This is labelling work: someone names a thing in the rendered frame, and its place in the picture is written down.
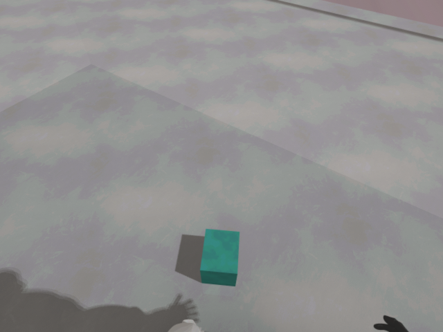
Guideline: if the carton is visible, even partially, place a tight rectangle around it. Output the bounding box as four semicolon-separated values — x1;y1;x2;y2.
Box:
200;229;239;286

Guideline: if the robot right hand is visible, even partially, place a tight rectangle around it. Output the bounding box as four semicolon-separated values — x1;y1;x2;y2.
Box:
374;315;408;332

